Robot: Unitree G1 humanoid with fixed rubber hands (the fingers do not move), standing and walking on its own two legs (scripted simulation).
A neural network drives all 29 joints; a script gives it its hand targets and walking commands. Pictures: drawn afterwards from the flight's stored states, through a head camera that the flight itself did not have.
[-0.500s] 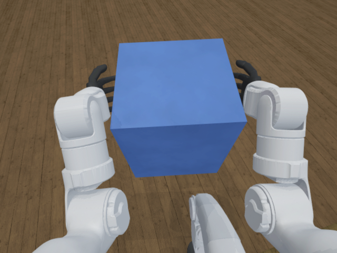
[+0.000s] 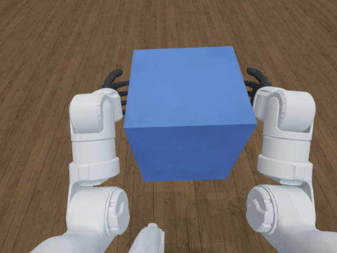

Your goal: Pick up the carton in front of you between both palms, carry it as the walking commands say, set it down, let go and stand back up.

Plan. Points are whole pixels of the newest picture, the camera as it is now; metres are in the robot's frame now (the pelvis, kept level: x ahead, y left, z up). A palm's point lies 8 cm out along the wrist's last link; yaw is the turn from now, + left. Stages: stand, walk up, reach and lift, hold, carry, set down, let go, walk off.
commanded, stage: carry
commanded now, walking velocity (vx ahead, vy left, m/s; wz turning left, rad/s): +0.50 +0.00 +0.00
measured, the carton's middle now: (183, 120) +0.40 +0.02 +0.09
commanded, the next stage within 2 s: none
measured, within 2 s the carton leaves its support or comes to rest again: neither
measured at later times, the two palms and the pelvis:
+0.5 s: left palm (144, 39) +0.67 +0.15 +0.13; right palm (246, 44) +0.64 -0.15 +0.13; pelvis +0.30 +0.02 +0.02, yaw -3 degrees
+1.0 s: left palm (154, 11) +0.89 +0.15 +0.11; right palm (235, 11) +0.89 -0.15 +0.11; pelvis +0.63 +0.01 +0.01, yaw -2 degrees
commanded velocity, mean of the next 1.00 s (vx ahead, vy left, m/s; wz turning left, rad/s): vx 0.50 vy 0.00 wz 0.00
